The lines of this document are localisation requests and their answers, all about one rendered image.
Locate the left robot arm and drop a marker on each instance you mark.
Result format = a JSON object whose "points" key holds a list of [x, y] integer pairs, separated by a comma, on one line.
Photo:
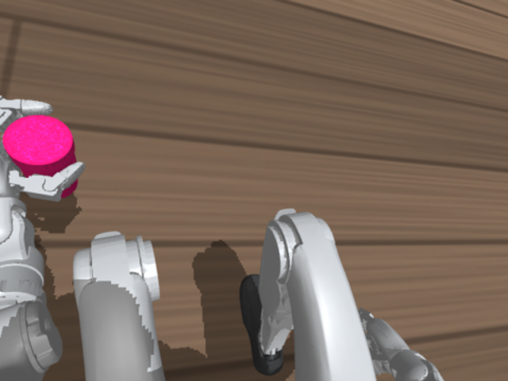
{"points": [[29, 340]]}

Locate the left robot hand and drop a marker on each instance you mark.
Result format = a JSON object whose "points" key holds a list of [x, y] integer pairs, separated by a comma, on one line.
{"points": [[12, 182]]}

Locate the right robot hand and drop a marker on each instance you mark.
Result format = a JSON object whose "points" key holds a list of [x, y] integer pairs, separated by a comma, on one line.
{"points": [[383, 339]]}

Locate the right robot arm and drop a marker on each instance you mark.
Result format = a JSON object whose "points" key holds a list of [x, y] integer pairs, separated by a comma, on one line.
{"points": [[409, 365]]}

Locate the cup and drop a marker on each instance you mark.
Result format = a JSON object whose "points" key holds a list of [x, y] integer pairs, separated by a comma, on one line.
{"points": [[41, 145]]}

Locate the right robot foot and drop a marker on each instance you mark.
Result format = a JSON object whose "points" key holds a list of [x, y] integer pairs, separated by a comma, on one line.
{"points": [[251, 308]]}

